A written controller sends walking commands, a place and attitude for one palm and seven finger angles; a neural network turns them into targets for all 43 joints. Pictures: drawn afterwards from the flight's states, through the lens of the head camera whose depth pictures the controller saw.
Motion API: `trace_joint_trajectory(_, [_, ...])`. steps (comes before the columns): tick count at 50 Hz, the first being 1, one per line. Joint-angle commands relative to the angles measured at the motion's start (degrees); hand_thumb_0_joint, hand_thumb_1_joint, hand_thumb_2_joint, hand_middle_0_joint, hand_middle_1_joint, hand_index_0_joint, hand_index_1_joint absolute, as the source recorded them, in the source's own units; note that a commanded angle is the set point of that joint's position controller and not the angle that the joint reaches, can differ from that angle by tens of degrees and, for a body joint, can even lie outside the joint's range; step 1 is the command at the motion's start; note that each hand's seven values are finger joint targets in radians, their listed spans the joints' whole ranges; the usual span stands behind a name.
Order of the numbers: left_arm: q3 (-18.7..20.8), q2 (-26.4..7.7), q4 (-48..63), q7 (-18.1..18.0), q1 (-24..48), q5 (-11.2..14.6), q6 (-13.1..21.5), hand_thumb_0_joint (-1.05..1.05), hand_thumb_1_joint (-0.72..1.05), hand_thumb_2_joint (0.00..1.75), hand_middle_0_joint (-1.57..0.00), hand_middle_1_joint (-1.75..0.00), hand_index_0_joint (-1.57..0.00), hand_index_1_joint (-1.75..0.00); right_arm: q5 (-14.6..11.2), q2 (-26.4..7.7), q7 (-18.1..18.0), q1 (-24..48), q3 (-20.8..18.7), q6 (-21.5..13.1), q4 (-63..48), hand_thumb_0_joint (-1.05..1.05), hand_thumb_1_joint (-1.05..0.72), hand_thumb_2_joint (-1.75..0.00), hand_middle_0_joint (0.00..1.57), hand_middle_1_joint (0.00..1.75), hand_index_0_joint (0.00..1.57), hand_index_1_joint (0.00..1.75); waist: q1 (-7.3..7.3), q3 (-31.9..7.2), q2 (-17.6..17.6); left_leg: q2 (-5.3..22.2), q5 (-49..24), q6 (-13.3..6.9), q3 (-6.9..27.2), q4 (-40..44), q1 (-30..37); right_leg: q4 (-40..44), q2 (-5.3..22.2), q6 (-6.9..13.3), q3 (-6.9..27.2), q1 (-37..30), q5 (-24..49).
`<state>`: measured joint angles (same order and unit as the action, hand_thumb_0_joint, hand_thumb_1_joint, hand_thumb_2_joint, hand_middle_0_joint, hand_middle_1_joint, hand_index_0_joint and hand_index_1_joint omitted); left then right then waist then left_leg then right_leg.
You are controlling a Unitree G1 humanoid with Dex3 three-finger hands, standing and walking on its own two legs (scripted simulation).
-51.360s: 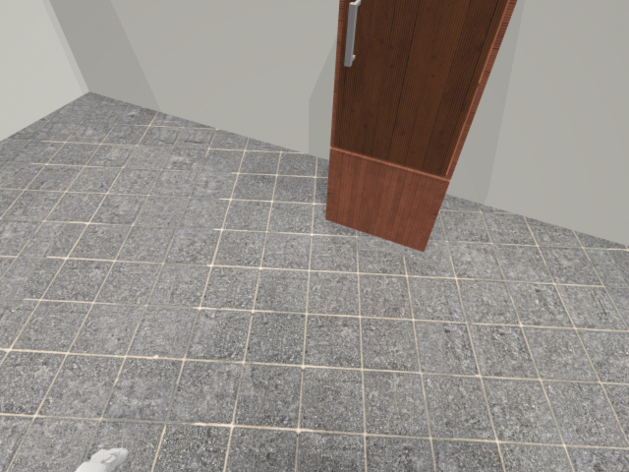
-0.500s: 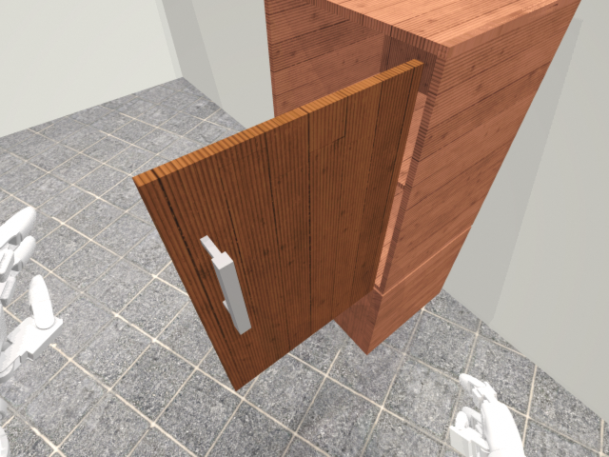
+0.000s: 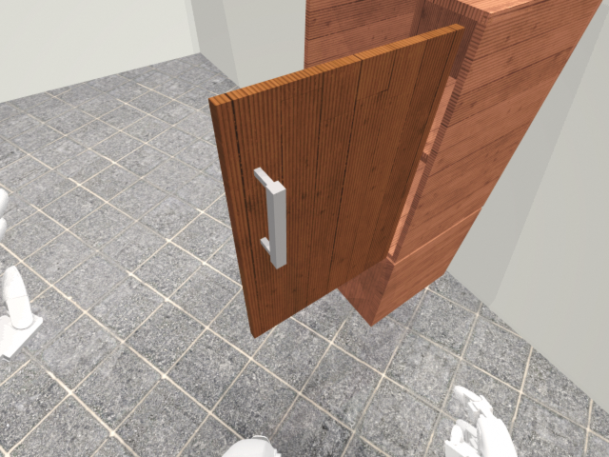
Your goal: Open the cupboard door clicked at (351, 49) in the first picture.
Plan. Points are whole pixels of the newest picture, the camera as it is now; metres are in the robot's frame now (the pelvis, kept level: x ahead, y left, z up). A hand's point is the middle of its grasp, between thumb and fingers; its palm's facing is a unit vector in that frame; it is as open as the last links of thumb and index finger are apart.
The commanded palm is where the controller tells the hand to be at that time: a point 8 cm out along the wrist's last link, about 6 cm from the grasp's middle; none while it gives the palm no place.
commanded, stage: step back with the hand held close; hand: left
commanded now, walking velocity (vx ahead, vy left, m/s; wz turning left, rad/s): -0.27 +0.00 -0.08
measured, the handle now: (270, 221) +0.42 +0.09 +0.07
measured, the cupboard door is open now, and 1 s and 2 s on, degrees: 89 89 89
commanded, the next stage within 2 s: stop stepping back and stand still in 0.24 s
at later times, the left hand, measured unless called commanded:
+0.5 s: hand (18, 413) +0.12 +0.23 +0.18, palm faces +0.32 -0.81 -0.49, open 7.4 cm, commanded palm +0.06 +0.28 +0.19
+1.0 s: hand out of the picture +0.06 +0.23 +0.18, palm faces +0.32 -0.82 -0.47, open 7.4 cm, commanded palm +0.01 +0.28 +0.19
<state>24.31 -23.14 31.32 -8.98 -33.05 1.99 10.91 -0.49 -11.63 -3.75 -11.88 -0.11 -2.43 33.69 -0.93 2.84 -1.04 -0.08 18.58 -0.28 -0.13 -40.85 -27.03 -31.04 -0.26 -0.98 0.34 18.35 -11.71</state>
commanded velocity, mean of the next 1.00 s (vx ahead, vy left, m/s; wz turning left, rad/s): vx -0.05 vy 0.03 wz -0.03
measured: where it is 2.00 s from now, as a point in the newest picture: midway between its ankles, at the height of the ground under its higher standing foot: outside the picture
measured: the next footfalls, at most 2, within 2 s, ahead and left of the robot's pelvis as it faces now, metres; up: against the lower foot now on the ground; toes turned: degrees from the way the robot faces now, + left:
left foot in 0.08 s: +0.08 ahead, +0.10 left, +0.00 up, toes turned +1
right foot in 0.48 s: -0.17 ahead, -0.10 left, +0.00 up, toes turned -5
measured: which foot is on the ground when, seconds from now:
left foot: up 0.00-0.06, down 0.08-0.48, up 0.50-0.66, down 0.68-1.00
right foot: down 0.00-0.10, up 0.12-0.46, down 0.48-1.00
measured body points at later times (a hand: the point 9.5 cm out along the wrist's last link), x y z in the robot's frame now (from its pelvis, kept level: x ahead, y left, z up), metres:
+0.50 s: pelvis -0.11 -0.01 +0.00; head -0.07 +0.00 +0.45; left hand +0.10 +0.27 +0.21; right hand +0.07 -0.24 -0.08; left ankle +0.03 +0.10 -0.72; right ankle -0.21 -0.10 -0.73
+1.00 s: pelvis -0.15 -0.01 +0.01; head -0.16 +0.00 +0.46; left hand +0.03 +0.27 +0.21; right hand -0.03 -0.26 -0.07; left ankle -0.08 +0.09 -0.73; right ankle -0.21 -0.10 -0.73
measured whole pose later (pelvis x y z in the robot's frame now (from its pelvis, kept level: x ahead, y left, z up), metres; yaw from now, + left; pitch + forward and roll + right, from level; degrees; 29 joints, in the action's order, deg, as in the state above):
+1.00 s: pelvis -0.15 -0.01 +0.01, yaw -5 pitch -1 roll -2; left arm 23.8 -24.5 30.1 -8.4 -35.7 2.5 13.4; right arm 0.0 -12.2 -3.6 -15.0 -0.4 -5.2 35.4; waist 1.4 -1.0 -0.8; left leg 1.2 10.8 -1.2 -1.1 -31.4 -19.8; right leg -26.3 -3.2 2.1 -2.8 6.7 -18.7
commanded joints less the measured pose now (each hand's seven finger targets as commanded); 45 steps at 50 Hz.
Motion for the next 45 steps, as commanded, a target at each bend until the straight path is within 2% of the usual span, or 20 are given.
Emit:
trace_joint_trajectory(1, [5.50, -10.20, 10.84, -1.85, 7.49, -0.20, 2.47, 0.00, 0.90, 0.90, -0.20, -0.30, -0.20, -0.30, 0.89, -6.41, -1.14, 5.42, -2.55, -3.37, -7.24, 0.00, -0.90, -0.90, 0.20, 0.30, 0.20, 0.30, 1.83, -4.91, 11.93, 1.54, 4.37, 0.29, 1.23, -6.08, 14.50, 15.44, 13.92, 7.46, 9.94, 14.57, -8.78])
trace_joint_trajectory(2, [5.66, -11.16, 11.18, -1.86, 9.92, -0.05, 2.30, 0.00, 0.90, 0.90, -0.20, -0.30, -0.20, -0.30, 0.85, -6.26, -1.70, 6.20, -1.96, -3.45, -7.07, 0.00, -0.90, -0.90, 0.20, 0.30, 0.20, 0.30, 2.35, -3.42, 7.76, 1.22, 1.01, 0.48, -0.01, 5.69, 15.21, 11.55, 10.43, 4.79, 6.65, 12.81, -7.03])
trace_joint_trajectory(3, [5.74, -11.07, 12.23, -1.88, 10.63, 0.29, 2.78, 0.00, 0.90, 0.90, -0.20, -0.30, -0.20, -0.30, 0.54, -7.86, -2.33, 6.04, -2.14, -3.89, -7.27, 0.00, -0.90, -0.90, 0.20, 0.30, 0.20, 0.30, 2.44, -1.57, -1.50, 3.12, 0.18, -0.07, 2.84, 17.25, 12.88, 3.77, 5.76, 2.40, 3.65, 10.44, -6.07])
trace_joint_trajectory(4, [6.05, -10.48, 13.57, -2.03, 10.47, 0.18, 3.83, 0.00, 0.90, 0.90, -0.20, -0.30, -0.20, -0.30, 0.51, -9.37, -2.63, 6.97, -2.12, -4.82, -8.42, 0.00, -0.90, -0.90, 0.20, 0.30, 0.20, 0.30, 0.95, -2.37, -15.93, 12.18, -0.93, -3.22, 14.56, 25.89, 6.09, -8.13, 0.13, -0.08, -0.10, 5.94, -9.58])
trace_joint_trajectory(5, [7.58, -11.55, 14.33, -2.54, 11.62, -0.41, 4.45, 0.00, 0.90, 0.90, -0.20, -0.30, -0.20, -0.30, 1.33, -7.72, -2.51, 5.73, -2.13, -5.84, -8.11, 0.00, -0.90, -0.90, 0.20, 0.30, 0.20, 0.30, 0.83, -4.77, -20.51, 19.06, -3.32, -7.10, 22.29, 29.30, 3.11, -21.46, -2.53, 0.08, 0.46, 4.21, -16.89])
trace_joint_trajectory(7, [9.79, -12.89, 12.62, -2.42, 8.38, -0.06, 5.79, 0.00, 0.90, 0.90, -0.20, -0.30, -0.20, -0.30, 1.99, -6.57, -1.39, 4.84, -2.77, -7.62, -6.10, 0.00, -0.90, -0.90, 0.20, 0.30, 0.20, 0.30, 0.82, -10.11, -13.77, 20.47, -1.68, -8.43, 21.80, 29.14, 5.03, -33.03, -3.09, 0.71, 4.65, 4.55, -18.75])
trace_joint_trajectory(9, [7.78, -10.16, 14.09, -2.10, 7.69, 0.17, 4.99, 0.00, 0.90, 0.90, -0.20, -0.30, -0.20, -0.30, 1.85, -7.20, -0.24, 4.42, -3.86, -7.64, -6.06, 0.00, -0.90, -0.90, 0.20, 0.30, 0.20, 0.30, 1.14, -10.10, -8.45, 18.78, -10.83, -9.31, 16.75, 24.65, 8.12, -33.55, -2.34, 0.27, 4.38, 5.78, -15.89])
trace_joint_trajectory(12, [5.93, -8.71, 15.93, -1.95, 4.64, 0.68, 3.75, 0.00, 0.90, 0.90, -0.20, -0.30, -0.20, -0.30, 1.16, -7.38, 0.73, 5.82, -4.05, -8.05, -6.12, 0.00, -0.90, -0.90, 0.20, 0.30, 0.20, 0.30, 0.65, -11.15, -10.99, 16.04, -13.52, -7.59, 10.53, 24.21, 12.74, -28.14, -2.73, -0.34, 1.12, 5.59, -14.88])
trace_joint_trajectory(17, [5.97, -9.73, 13.47, -2.08, 3.79, 1.55, 2.38, 0.00, 0.90, 0.90, -0.20, -0.30, -0.20, -0.30, 1.73, -6.90, 0.84, 5.73, -3.14, -7.58, -5.62, 0.00, -0.90, -0.90, 0.20, 0.30, 0.20, 0.30, 1.42, -9.89, -14.38, 15.12, 1.72, -5.37, 10.30, 32.61, 11.71, -13.73, -4.47, 0.59, -3.04, -1.18, -17.75])
trace_joint_trajectory(20, [6.84, -10.27, 11.84, -1.67, 1.53, 2.38, 2.00, 0.00, 0.90, 0.90, -0.20, -0.30, -0.20, -0.30, 1.06, -6.75, 0.88, 5.63, -2.54, -6.64, -6.79, 0.00, -0.90, -0.90, 0.20, 0.30, 0.20, 0.30, 0.74, -10.86, -15.09, 9.65, 9.01, -1.05, 4.92, 32.07, 9.51, 5.91, -5.42, 2.53, -7.40, -11.37, -15.03])
trace_joint_trajectory(22, [8.94, -13.42, 12.38, -1.13, -1.53, 2.16, 2.29, 0.00, 0.90, 0.90, -0.20, -0.30, -0.20, -0.30, 0.86, -5.93, 0.84, 5.08, -2.63, -5.46, -7.38, 0.00, -0.90, -0.90, 0.20, 0.30, 0.20, 0.30, 0.91, -12.06, -6.82, 2.37, 2.78, 2.06, -3.36, 18.25, 13.17, 18.16, 1.04, 5.21, -2.69, -9.72, -8.09])
trace_joint_trajectory(24, [10.33, -16.02, 13.54, -0.92, -1.03, 2.90, 3.36, 0.00, 0.90, 0.90, -0.20, -0.30, -0.20, -0.30, 0.89, -5.67, 0.42, 6.67, -1.77, -3.75, -7.31, 0.00, -0.90, -0.90, 0.20, 0.30, 0.20, 0.30, 0.08, -8.94, 9.21, -0.08, 0.85, 1.84, -0.98, -7.77, 8.86, 22.94, 18.08, 9.25, 15.24, 1.40, 0.46])
trace_joint_trajectory(25, [11.85, -17.07, 13.66, -1.55, 0.42, 2.81, 3.57, 0.00, 0.90, 0.90, -0.20, -0.30, -0.20, -0.30, 1.15, -5.57, 0.31, 6.34, -0.97, -4.06, -7.27, 0.00, -0.90, -0.90, 0.20, 0.30, 0.20, 0.30, 0.41, -9.42, 6.89, 0.63, 2.69, 1.56, 0.11, -12.48, 1.34, 19.07, 20.58, 10.17, 14.01, -2.79, 14.81])
trace_joint_trajectory(27, [8.71, -13.05, 10.04, -0.86, 2.43, 2.28, 2.68, 0.00, 0.90, 0.90, -0.20, -0.30, -0.20, -0.30, -1.02, -6.18, 0.04, 5.55, -1.86, -4.86, -7.37, 0.00, -0.90, -0.90, 0.20, 0.30, 0.20, 0.30, 1.06, -13.36, 14.47, 0.51, 0.88, 1.07, 0.28, -10.37, -3.08, 8.95, 14.58, 5.33, 7.87, -15.58, 37.23])
trace_joint_trajectory(28, [9.31, -12.59, 6.68, -1.22, 0.48, 2.03, 2.04, 0.00, 0.90, 0.90, -0.20, -0.30, -0.20, -0.30, -0.75, -5.63, -0.78, 6.09, -1.57, -4.94, -7.13, 0.00, -0.90, -0.90, 0.20, 0.30, 0.20, 0.30, 1.28, -11.33, 13.36, 1.17, -0.80, 0.61, -1.07, -4.64, -1.46, 7.46, 13.90, 6.10, 6.25, -16.37, 39.78])
trace_joint_trajectory(32, [5.53, -10.12, 2.85, -0.95, 6.68, 1.22, 2.06, 0.00, 0.90, 0.90, -0.20, -0.30, -0.20, -0.30, -0.26, -7.19, -2.00, 6.17, -1.85, -5.81, -5.13, 0.00, -0.90, -0.90, 0.20, 0.30, 0.20, 0.30, 2.06, -7.20, 3.24, -0.17, -13.89, -1.66, -4.04, 14.85, 16.11, 4.64, 10.06, 2.42, 2.03, -8.22, 28.96])
trace_joint_trajectory(35, [4.23, -10.12, 4.46, -1.00, 9.00, 0.62, 3.26, 0.00, 0.90, 0.90, -0.20, -0.30, -0.20, -0.30, -0.73, -9.78, -1.48, 3.31, -3.24, -6.35, -5.92, 0.00, -0.90, -0.90, 0.20, 0.30, 0.20, 0.30, 1.21, -9.01, -1.61, 7.48, -29.80, -5.14, 4.44, 14.43, 23.39, -0.79, 4.03, -1.93, 1.40, -4.06, 16.63])
trace_joint_trajectory(37, [6.68, -12.66, 5.55, -1.03, 6.04, 0.27, 3.49, 0.00, 0.90, 0.90, -0.20, -0.30, -0.20, -0.30, 0.15, -8.66, -1.31, 4.11, -2.29, -6.50, -6.09, 0.00, -0.90, -0.90, 0.20, 0.30, 0.20, 0.30, 0.70, -8.54, -4.98, 7.71, -34.64, -5.53, 6.40, 12.87, 21.09, 2.12, 2.67, -1.09, 0.50, -3.08, 12.80])
trace_joint_trajectory(41, [6.99, -11.56, 9.79, -0.68, 2.80, 0.56, 4.53, 0.00, 0.90, 0.90, -0.20, -0.30, -0.20, -0.30, 0.30, -8.09, -0.44, 4.95, -2.26, -6.72, -7.16, 0.00, -0.90, -0.90, 0.20, 0.30, 0.20, 0.30, 1.17, -4.83, -3.76, 5.71, -11.10, -2.57, 6.23, 17.29, 10.73, 9.27, 3.05, 1.82, 1.82, -7.65, -0.44])
trace_joint_trajectory(45, [8.58, -11.66, 8.84, -0.78, -0.97, 1.21, 5.21, 0.00, 0.90, 0.90, -0.20, -0.30, -0.20, -0.30, 0.65, -7.18, -0.17, 4.41, -2.72, -5.81, -7.51, 0.00, -0.90, -0.90, 0.20, 0.30, 0.20, 0.30, 1.81, -3.46, -1.00, 2.25, -3.90, -0.22, 2.47, 10.97, 12.97, 16.47, 7.94, 5.59, 8.27, -1.18, -10.17])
